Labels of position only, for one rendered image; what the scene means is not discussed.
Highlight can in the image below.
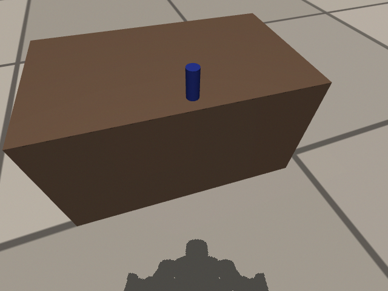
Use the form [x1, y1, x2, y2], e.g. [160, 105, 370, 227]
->
[186, 63, 201, 101]

